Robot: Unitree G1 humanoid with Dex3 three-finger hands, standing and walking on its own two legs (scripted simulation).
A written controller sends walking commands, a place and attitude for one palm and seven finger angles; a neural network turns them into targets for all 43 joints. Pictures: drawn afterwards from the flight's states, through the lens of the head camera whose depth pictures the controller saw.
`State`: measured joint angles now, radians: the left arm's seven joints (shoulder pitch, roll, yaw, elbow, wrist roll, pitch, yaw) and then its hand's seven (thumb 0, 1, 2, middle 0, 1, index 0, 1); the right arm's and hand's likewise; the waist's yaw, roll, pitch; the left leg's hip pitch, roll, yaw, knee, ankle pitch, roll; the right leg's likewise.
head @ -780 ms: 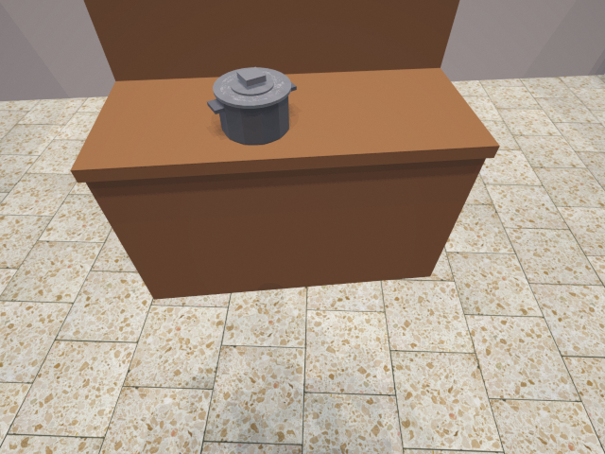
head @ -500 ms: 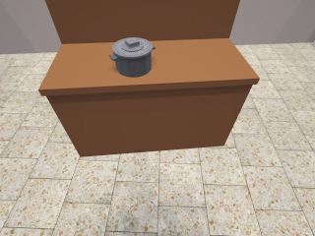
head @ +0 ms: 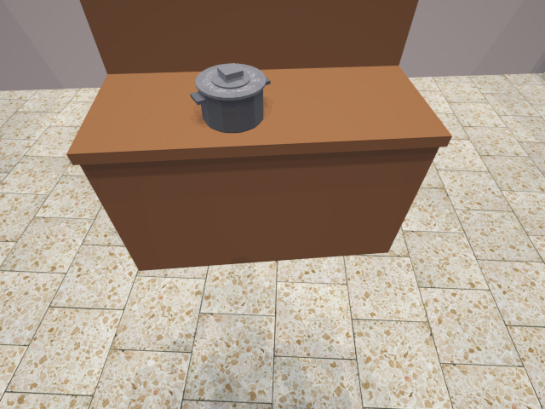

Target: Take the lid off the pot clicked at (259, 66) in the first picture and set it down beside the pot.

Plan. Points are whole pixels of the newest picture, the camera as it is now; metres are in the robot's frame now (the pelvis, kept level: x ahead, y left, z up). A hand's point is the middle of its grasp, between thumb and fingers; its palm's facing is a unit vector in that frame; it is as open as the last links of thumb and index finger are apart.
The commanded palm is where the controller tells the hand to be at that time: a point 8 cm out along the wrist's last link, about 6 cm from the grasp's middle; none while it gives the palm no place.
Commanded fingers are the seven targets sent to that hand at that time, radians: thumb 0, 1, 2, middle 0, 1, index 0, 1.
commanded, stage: turn to face it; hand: left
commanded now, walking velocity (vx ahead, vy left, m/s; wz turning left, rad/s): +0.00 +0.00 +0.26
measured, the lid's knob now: (230, 71) +0.95 +0.17 +0.03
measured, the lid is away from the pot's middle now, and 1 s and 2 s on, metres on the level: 0.00 0.00 0.00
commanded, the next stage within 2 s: take the last steps up to it in 0.18 s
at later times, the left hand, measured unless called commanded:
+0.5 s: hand out of the picture -0.02 +0.20 -0.19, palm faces +0.10 -0.98 -0.18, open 7.4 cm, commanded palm none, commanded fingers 0.00 0.90 0.90 -0.20 -0.30 -0.20 -0.30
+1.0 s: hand out of the picture +0.11 +0.14 -0.18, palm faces +0.19 -0.96 -0.18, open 7.3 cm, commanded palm none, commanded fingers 0.00 0.90 0.90 -0.20 -0.30 -0.20 -0.30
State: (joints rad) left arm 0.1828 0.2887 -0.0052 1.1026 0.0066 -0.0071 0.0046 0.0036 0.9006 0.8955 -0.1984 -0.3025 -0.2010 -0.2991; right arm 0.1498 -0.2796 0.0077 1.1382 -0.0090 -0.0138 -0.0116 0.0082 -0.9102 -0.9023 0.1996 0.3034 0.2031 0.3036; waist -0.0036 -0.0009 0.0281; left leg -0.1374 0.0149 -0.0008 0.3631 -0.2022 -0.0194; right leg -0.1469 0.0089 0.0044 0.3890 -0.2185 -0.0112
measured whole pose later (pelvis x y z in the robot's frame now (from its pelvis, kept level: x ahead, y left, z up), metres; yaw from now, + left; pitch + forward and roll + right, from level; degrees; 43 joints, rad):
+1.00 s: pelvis +0.14 -0.03 +0.00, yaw +8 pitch +0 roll +0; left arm 0.36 0.14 0.05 1.06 0.02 -0.05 0.01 0.00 0.92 0.90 -0.20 -0.30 -0.20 -0.30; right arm 0.28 -0.19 -0.07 1.05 -0.03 -0.02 0.00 0.01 -0.92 -0.90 0.19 0.30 0.20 0.30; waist -0.02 0.01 -0.01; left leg -0.50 0.09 0.07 0.94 -0.31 0.01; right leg -0.15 0.00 -0.12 0.42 -0.27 -0.04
